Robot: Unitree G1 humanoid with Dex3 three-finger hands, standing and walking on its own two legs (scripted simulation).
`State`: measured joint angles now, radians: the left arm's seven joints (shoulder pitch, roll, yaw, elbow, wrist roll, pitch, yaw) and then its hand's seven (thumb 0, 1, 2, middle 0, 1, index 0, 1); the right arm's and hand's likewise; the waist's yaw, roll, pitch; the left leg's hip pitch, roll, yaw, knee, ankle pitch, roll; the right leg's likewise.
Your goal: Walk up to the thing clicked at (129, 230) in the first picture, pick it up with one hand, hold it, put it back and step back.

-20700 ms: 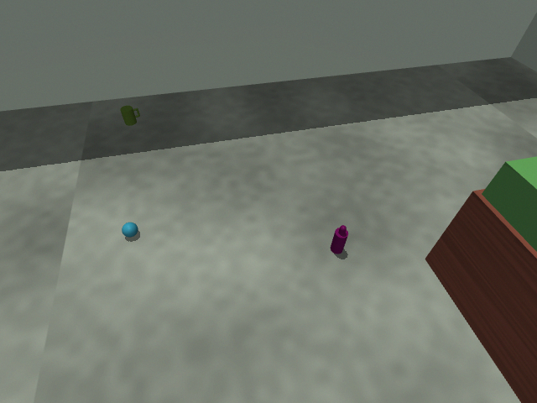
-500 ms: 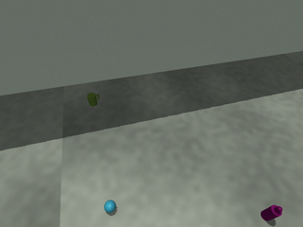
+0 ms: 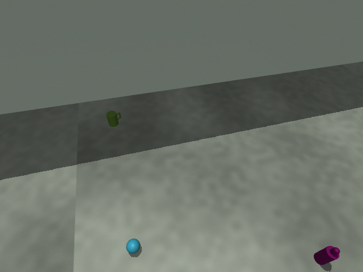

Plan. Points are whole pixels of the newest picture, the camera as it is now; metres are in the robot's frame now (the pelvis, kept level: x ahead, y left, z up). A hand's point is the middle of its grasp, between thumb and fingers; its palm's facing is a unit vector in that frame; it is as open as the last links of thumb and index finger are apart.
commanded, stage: stand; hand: left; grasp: from above
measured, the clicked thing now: (133, 246) +0.39 +0.21 -0.75
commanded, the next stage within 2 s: rise first in 0.82 s
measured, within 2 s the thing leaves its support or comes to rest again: neither
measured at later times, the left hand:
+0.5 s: hand out of the picture +0.06 +0.26 -0.16, palm faces -0.03 -0.94 -0.34, open 7.4 cm
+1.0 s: hand out of the picture +0.08 +0.25 -0.16, palm faces +0.03 -0.94 -0.34, open 7.5 cm
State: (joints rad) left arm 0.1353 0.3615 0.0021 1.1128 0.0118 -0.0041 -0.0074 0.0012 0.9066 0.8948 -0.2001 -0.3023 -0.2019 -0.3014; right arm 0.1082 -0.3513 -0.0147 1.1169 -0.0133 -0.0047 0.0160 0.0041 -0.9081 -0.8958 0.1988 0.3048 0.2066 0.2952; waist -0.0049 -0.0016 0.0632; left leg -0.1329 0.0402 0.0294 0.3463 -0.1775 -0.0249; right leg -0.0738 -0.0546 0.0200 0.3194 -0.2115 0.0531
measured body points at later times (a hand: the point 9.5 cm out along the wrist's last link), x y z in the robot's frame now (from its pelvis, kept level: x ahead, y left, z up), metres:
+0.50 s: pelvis +0.00 +0.00 +0.00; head +0.01 +0.00 +0.45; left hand +0.06 +0.30 -0.13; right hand +0.07 -0.30 -0.13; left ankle +0.01 +0.13 -0.75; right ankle -0.02 -0.15 -0.75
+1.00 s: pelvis -0.01 +0.00 +0.00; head +0.02 +0.00 +0.44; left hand +0.08 +0.30 -0.13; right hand +0.09 -0.30 -0.13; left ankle +0.01 +0.14 -0.75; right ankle -0.02 -0.15 -0.75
